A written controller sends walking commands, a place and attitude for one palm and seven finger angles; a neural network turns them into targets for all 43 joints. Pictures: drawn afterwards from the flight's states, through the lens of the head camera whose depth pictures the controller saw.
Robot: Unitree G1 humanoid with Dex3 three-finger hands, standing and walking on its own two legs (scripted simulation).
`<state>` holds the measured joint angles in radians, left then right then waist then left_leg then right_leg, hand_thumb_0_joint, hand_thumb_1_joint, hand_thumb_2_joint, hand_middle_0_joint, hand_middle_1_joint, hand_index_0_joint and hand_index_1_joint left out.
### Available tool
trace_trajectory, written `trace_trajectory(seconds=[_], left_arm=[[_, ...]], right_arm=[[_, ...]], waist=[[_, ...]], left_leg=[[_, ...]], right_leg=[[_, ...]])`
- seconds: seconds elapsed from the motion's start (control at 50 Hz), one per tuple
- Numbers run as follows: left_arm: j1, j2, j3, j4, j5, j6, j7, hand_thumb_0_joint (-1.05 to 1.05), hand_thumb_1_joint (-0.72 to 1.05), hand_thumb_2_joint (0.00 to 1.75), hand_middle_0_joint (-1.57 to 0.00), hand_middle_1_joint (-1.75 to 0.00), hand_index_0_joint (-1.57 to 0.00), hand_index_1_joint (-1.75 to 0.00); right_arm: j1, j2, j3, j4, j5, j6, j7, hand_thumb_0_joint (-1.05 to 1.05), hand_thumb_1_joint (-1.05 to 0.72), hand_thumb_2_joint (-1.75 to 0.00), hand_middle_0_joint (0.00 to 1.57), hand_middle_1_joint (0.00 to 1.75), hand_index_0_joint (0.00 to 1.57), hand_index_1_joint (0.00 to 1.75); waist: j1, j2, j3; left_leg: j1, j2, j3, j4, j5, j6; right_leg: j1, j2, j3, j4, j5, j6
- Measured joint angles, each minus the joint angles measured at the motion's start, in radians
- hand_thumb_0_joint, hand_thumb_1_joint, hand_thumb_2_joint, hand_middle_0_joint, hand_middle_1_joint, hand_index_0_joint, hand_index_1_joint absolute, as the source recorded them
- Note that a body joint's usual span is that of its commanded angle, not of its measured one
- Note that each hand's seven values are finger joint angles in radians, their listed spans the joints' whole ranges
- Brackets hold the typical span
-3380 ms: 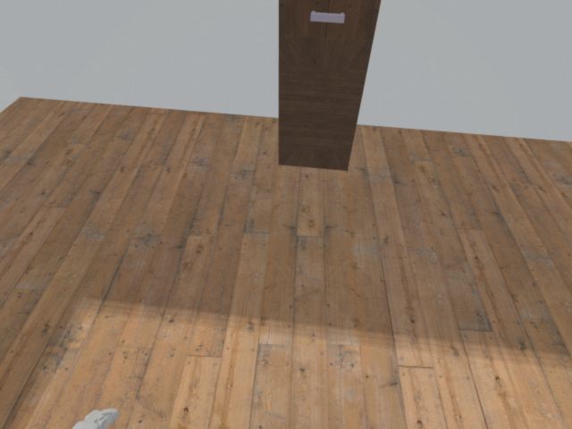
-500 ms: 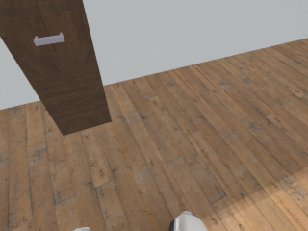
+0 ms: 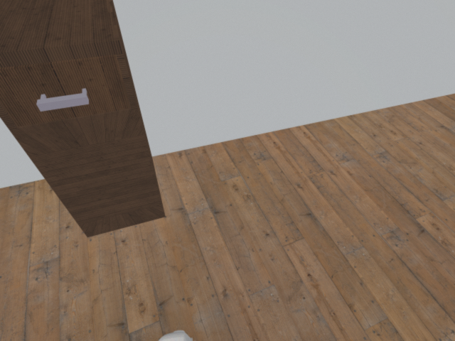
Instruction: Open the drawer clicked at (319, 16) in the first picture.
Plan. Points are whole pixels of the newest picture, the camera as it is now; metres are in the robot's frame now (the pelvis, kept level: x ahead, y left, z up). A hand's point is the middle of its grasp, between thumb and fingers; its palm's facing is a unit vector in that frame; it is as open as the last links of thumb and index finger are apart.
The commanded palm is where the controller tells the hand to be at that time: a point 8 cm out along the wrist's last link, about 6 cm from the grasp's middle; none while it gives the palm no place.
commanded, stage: turn to face it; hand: left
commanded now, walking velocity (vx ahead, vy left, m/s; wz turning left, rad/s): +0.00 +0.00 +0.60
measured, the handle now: (64, 98) +0.71 +0.52 +0.01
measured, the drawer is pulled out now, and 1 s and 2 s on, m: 0.00 0.00 0.00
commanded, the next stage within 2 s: take the last steps up to it in 0.64 s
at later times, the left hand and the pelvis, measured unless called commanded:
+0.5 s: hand out of the picture +0.11 +0.21 -0.16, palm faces +0.24 -0.93 -0.28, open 7.4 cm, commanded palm none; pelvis +0.05 -0.01 +0.00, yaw +12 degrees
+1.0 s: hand out of the picture -0.06 +0.13 -0.16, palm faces +0.47 -0.85 -0.24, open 7.3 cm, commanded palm none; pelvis +0.05 -0.03 +0.01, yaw +23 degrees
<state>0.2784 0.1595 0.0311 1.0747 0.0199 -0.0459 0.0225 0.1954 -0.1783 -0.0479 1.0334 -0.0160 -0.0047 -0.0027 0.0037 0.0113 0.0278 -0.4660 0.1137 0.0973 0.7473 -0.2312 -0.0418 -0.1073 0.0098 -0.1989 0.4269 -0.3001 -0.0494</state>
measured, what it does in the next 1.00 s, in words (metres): steps on the spot, turning left: left foot, then right foot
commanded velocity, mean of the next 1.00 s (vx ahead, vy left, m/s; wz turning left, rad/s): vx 0.08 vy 0.02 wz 0.29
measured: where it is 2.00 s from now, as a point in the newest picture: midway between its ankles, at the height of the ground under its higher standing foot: (203, 335)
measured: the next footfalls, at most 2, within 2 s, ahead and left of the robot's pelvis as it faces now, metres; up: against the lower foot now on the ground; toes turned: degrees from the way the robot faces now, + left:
left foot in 0.06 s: +0.13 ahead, +0.12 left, +0.00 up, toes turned +11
right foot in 0.54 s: +0.13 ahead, -0.13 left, +0.00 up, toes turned +9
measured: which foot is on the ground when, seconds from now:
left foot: up 0.00-0.04, down 0.06-0.54, up 0.56-1.00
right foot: down 0.00-0.08, up 0.10-0.52, down 0.54-1.00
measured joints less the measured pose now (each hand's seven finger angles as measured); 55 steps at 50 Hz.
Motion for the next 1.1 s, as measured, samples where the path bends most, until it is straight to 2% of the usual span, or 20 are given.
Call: trace_trajectory(seconds=[0.06,0.08,0.1,0.14,0.18,0.22,0.36,0.48,0.52,0.54,0.56,0.6,0.62,0.68,0.74,0.86,1.02,1.06,1.08,1.1], left_arm=[[0.018,-0.003,0.0,-0.005,-0.001,0.014,0.003,0.0,0.91,0.9,-0.2,-0.3,-0.2,-0.3],[0.024,-0.003,0.003,-0.007,-0.004,0.021,0.002,0.0,0.91,0.9,-0.2,-0.3,-0.2,-0.3],[0.02,0.002,0.005,-0.008,-0.01,0.031,0.002,0.0,0.91,0.9,-0.2,-0.3,-0.2,-0.3],[0.008,0.009,0.008,-0.017,-0.013,0.054,0.005,0.0,0.91,0.9,-0.2,-0.3,-0.2,-0.3],[-0.01,0.015,0.016,-0.026,-0.01,0.067,0.005,0.01,0.91,0.9,-0.2,-0.3,-0.2,-0.3],[-0.03,0.022,0.023,-0.041,-0.007,0.074,0.003,0.01,0.91,0.9,-0.2,-0.3,-0.2,-0.3],[-0.082,0.049,0.042,-0.099,-0.005,0.086,0.005,0.01,0.91,0.9,-0.2,-0.3,-0.19,-0.3],[-0.118,0.053,0.039,-0.137,-0.008,0.087,0.008,0.01,0.91,0.9,-0.2,-0.3,-0.19,-0.3],[-0.12,0.048,0.033,-0.151,-0.011,0.077,0.008,0.01,0.91,0.9,-0.2,-0.3,-0.19,-0.3],[-0.117,0.046,0.03,-0.158,-0.01,0.069,0.009,0.0,0.91,0.9,-0.2,-0.3,-0.19,-0.3],[-0.118,0.035,0.026,-0.157,-0.006,0.062,0.011,0.0,0.91,0.9,-0.2,-0.3,-0.19,-0.3],[-0.108,0.019,0.01,-0.161,0.0,0.057,0.009,0.0,0.91,0.9,-0.2,-0.3,-0.19,-0.3],[-0.1,0.013,0.005,-0.162,0.001,0.057,0.009,0.0,0.91,0.9,-0.2,-0.3,-0.2,-0.3],[-0.079,-0.001,-0.002,-0.157,-0.001,0.059,0.01,0.0,0.91,0.9,-0.2,-0.3,-0.2,-0.3],[-0.066,-0.009,-0.008,-0.148,-0.002,0.056,0.008,0.01,0.91,0.9,-0.2,-0.3,-0.2,-0.3],[-0.024,0.001,-0.003,-0.119,0.005,0.034,0.004,0.0,0.92,0.9,-0.21,-0.3,-0.2,-0.3],[0.094,0.037,0.011,-0.018,0.013,0.027,-0.008,0.0,0.91,0.9,-0.2,-0.3,-0.2,-0.3],[0.128,0.045,0.015,0.014,0.008,0.037,-0.01,0.0,0.91,0.9,-0.2,-0.3,-0.2,-0.3],[0.145,0.045,0.015,0.027,0.004,0.045,-0.011,0.0,0.91,0.9,-0.2,-0.3,-0.2,-0.3],[0.15,0.05,0.015,0.043,0.002,0.056,-0.013,0.01,0.91,0.9,-0.2,-0.3,-0.2,-0.3]], right_arm=[[-0.005,0.005,0.008,-0.006,-0.002,0.009,0.007,0.0,-0.92,-0.9,0.2,0.3,0.19,0.3],[-0.005,0.006,0.008,-0.012,-0.006,0.007,0.008,0.0,-0.92,-0.9,0.2,0.3,0.19,0.3],[-0.011,0.011,0.009,-0.019,-0.008,0.005,0.008,0.0,-0.92,-0.9,0.2,0.3,0.19,0.3],[-0.023,0.017,0.015,-0.033,-0.006,0.003,0.005,0.0,-0.92,-0.9,0.2,0.3,0.2,0.3],[-0.028,0.021,0.016,-0.045,-0.005,0.005,-0.002,0.0,-0.91,-0.9,0.2,0.3,0.2,0.3],[-0.029,0.023,0.016,-0.052,-0.004,0.009,-0.008,0.0,-0.91,-0.9,0.2,0.3,0.2,0.3],[-0.014,0.005,0.0,-0.062,-0.005,0.023,-0.007,0.0,-0.92,-0.9,0.21,0.3,0.2,0.3],[0.005,-0.014,-0.015,-0.068,-0.011,0.039,-0.001,0.0,-0.91,-0.9,0.21,0.3,0.2,0.3],[0.011,-0.023,-0.02,-0.068,-0.01,0.046,0.001,0.0,-0.91,-0.9,0.21,0.3,0.2,0.3],[0.015,-0.028,-0.023,-0.069,-0.006,0.049,0.003,0.0,-0.91,-0.9,0.21,0.3,0.2,0.3],[0.014,-0.038,-0.029,-0.066,-0.002,0.053,0.004,0.0,-0.91,-0.9,0.21,0.3,0.2,0.3],[0.019,-0.051,-0.039,-0.064,-0.001,0.066,0.002,0.0,-0.91,-0.9,0.2,0.3,0.2,0.3],[0.023,-0.055,-0.042,-0.061,-0.002,0.073,0.003,0.01,-0.91,-0.9,0.2,0.3,0.2,0.3],[0.024,-0.064,-0.046,-0.054,-0.006,0.082,0.008,0.01,-0.91,-0.9,0.2,0.3,0.2,0.3],[0.025,-0.067,-0.046,-0.048,-0.005,0.081,0.01,0.01,-0.91,-0.9,0.2,0.3,0.2,0.3],[0.017,-0.062,-0.033,-0.022,-0.009,0.085,0.013,0.01,-0.91,-0.9,0.2,0.3,0.19,0.3],[-0.027,-0.034,-0.01,-0.025,-0.004,0.048,0.024,0.01,-0.91,-0.9,0.2,0.3,0.19,0.3],[-0.031,-0.025,-0.001,-0.034,-0.002,0.026,0.022,0.01,-0.91,-0.9,0.2,0.3,0.19,0.3],[-0.028,-0.025,0.002,-0.041,-0.002,0.011,0.019,0.01,-0.91,-0.9,0.2,0.3,0.19,0.3],[-0.029,-0.015,0.003,-0.04,-0.004,0.001,0.013,0.0,-0.91,-0.9,0.2,0.3,0.2,0.3]], waist=[[0.014,-0.02,0.008],[0.014,-0.03,0.01],[0.014,-0.046,0.017],[0.019,-0.059,0.036],[0.017,-0.057,0.046],[0.014,-0.05,0.053],[-0.004,-0.021,0.037],[-0.027,0.008,0.027],[-0.028,0.017,0.023],[-0.026,0.018,0.018],[-0.025,0.038,0.022],[-0.029,0.05,0.019],[-0.029,0.048,0.014],[-0.026,0.036,0.009],[-0.025,0.025,0.014],[0.01,0.006,0.021],[0.071,-0.033,0.002],[0.075,-0.036,-0.009],[0.071,-0.024,-0.02],[0.067,-0.034,-0.018]], left_leg=[[0.077,-0.029,0.023,-0.102,0.037,0.012],[0.098,-0.045,0.026,-0.128,0.015,0.051],[0.092,-0.063,0.026,-0.114,-0.012,0.081],[0.09,-0.081,0.027,-0.099,-0.029,0.107],[0.102,-0.093,0.02,-0.129,-0.012,0.107],[0.117,-0.105,0.008,-0.171,0.01,0.109],[0.148,-0.127,-0.043,-0.264,0.059,0.1],[0.138,-0.13,-0.094,-0.255,0.063,0.069],[0.125,-0.133,-0.109,-0.232,0.056,0.052],[0.113,-0.136,-0.114,-0.21,0.047,0.042],[0.099,-0.128,-0.126,-0.171,0.013,0.037],[0.049,-0.139,-0.131,-0.006,-0.149,0.023],[0.021,-0.145,-0.127,0.094,-0.184,0.018],[-0.026,-0.132,-0.106,0.318,-0.167,0.001],[-0.02,-0.105,-0.101,0.379,-0.131,-0.018],[0.081,-0.068,-0.083,0.214,-0.169,-0.029],[0.2,-0.072,-0.016,-0.064,-0.202,0.014],[0.265,-0.073,0.007,-0.208,-0.146,0.024],[0.288,-0.066,-0.004,-0.269,-0.12,0.038],[0.289,-0.073,-0.001,-0.26,-0.087,0.048]], right_leg=[[0.009,-0.027,-0.033,0.079,-0.076,0.026],[-0.011,-0.046,-0.04,0.143,-0.11,0.037],[-0.052,-0.065,-0.026,0.249,-0.159,0.056],[-0.151,-0.069,0.041,0.481,-0.257,0.077],[-0.237,-0.071,0.084,0.629,-0.252,0.091],[-0.299,-0.081,0.118,0.681,-0.205,0.1],[-0.355,-0.102,0.179,0.571,-0.126,0.121],[-0.272,-0.072,0.17,0.364,-0.13,0.116],[-0.216,-0.058,0.159,0.245,-0.07,0.112],[-0.181,-0.055,0.154,0.167,-0.022,0.105],[-0.172,-0.043,0.14,0.154,-0.001,0.081],[-0.165,-0.049,0.115,0.163,-0.002,0.038],[-0.156,-0.058,0.104,0.154,-0.003,0.027],[-0.128,-0.076,0.082,0.106,0.017,0.015],[-0.111,-0.087,0.055,0.071,0.035,0.011],[-0.103,-0.1,0.01,0.037,0.052,0.009],[-0.089,-0.123,-0.02,0.013,0.06,0.041],[-0.094,-0.125,-0.021,0.044,0.04,0.058],[-0.109,-0.118,-0.023,0.085,0.005,0.065],[-0.131,-0.123,-0.002,0.153,-0.063,0.069]])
